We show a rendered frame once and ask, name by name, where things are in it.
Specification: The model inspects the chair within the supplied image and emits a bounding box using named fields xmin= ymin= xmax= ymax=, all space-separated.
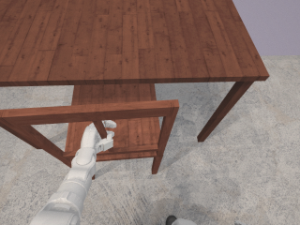
xmin=0 ymin=83 xmax=180 ymax=180

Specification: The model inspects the robot left hand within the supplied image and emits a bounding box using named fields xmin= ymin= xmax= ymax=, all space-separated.
xmin=80 ymin=120 xmax=117 ymax=154

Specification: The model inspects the table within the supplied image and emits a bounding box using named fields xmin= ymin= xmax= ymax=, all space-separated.
xmin=0 ymin=0 xmax=270 ymax=149

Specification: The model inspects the robot left forearm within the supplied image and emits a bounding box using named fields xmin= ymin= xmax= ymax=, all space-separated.
xmin=29 ymin=147 xmax=97 ymax=225

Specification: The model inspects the left robot upper arm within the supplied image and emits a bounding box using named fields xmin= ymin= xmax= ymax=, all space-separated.
xmin=31 ymin=210 xmax=81 ymax=225

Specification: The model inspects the right robot foot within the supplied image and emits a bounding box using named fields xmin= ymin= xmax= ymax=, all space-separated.
xmin=165 ymin=215 xmax=177 ymax=225

